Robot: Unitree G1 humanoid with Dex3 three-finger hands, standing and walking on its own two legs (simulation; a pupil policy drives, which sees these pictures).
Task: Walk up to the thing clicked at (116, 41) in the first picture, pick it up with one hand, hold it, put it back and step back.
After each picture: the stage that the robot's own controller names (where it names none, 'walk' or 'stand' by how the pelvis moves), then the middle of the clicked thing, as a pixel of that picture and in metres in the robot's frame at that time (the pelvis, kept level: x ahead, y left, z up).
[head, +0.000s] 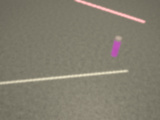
stand; (116, 46) +1.30 -0.42 -0.65
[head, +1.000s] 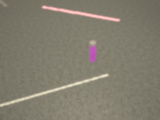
walk; (92, 51) +1.23 -0.04 -0.63
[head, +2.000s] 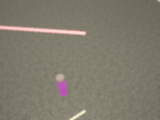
walk; (61, 85) +0.77 +0.20 -0.65
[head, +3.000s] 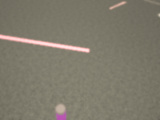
walk; (61, 116) +0.52 +0.14 -0.63
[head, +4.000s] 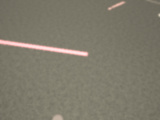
stand; out of the picture +0.45 +0.15 -0.65
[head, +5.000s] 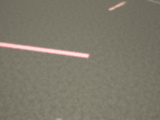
stand; out of the picture +0.42 +0.15 -0.65
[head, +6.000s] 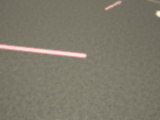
stand; out of the picture +0.42 +0.16 -0.66
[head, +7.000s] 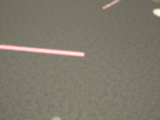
stand; out of the picture +0.44 +0.17 -0.66
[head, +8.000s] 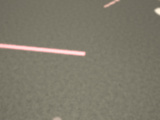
stand; out of the picture +0.43 +0.17 -0.66
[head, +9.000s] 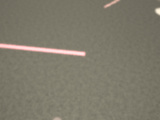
stand; out of the picture +0.43 +0.17 -0.66
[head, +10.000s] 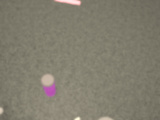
go down; (49, 86) +0.48 +0.14 -0.50
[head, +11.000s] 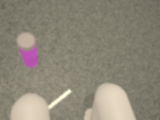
go down; (28, 52) +0.53 +0.17 -0.28
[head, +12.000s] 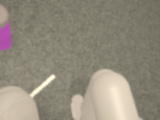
close in; out of the picture +0.53 +0.19 -0.22
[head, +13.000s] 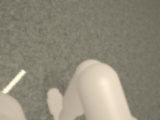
close; out of the picture +0.52 +0.23 -0.18
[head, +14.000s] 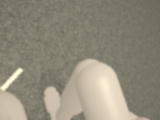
lift; out of the picture +0.49 +0.20 -0.18
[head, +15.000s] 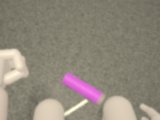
close; (83, 88) +0.41 -0.03 -0.45
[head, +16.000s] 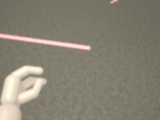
hold; out of the picture +0.34 -0.05 -0.70
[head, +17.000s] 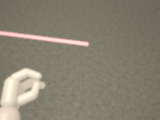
hold; out of the picture +0.34 -0.03 -0.70
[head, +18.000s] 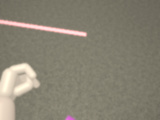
crouch; out of the picture +0.35 -0.03 -0.68
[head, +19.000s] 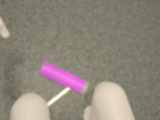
crouch; (64, 78) +0.41 -0.02 -0.38
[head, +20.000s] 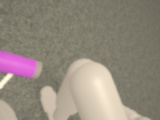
lower; (4, 62) +0.40 +0.05 -0.28
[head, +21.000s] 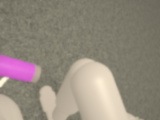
lower; (3, 66) +0.39 +0.06 -0.27
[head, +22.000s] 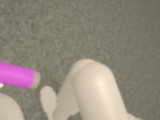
lower; (2, 72) +0.37 +0.07 -0.27
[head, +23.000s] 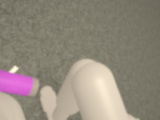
lower; (0, 80) +0.34 +0.08 -0.28
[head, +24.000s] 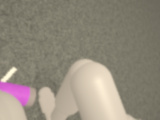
loosen; out of the picture +0.31 +0.09 -0.28
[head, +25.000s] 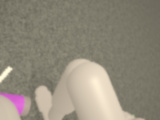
withdraw; out of the picture +0.28 +0.10 -0.28
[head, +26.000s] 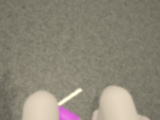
walk; (57, 113) +0.25 +0.07 -0.39
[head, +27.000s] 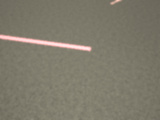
stand; out of the picture +0.15 +0.07 -0.68
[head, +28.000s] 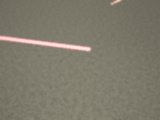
stand; out of the picture +0.16 +0.08 -0.69
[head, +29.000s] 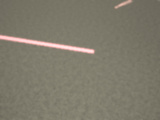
stand; out of the picture +0.18 +0.06 -0.72
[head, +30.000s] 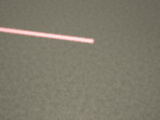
walk; out of the picture +0.19 +0.06 -0.74
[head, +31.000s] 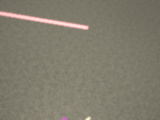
walk; out of the picture +0.33 -0.02 -0.73
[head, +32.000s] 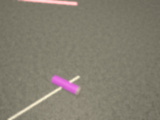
walk; (66, 85) +0.65 +0.12 -0.71
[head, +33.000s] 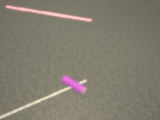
stand; (74, 85) +0.82 +0.05 -0.73
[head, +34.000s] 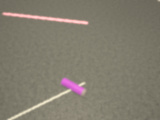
stand; (73, 87) +0.83 +0.06 -0.75
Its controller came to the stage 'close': yes
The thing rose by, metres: 0.00
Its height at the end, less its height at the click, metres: -0.09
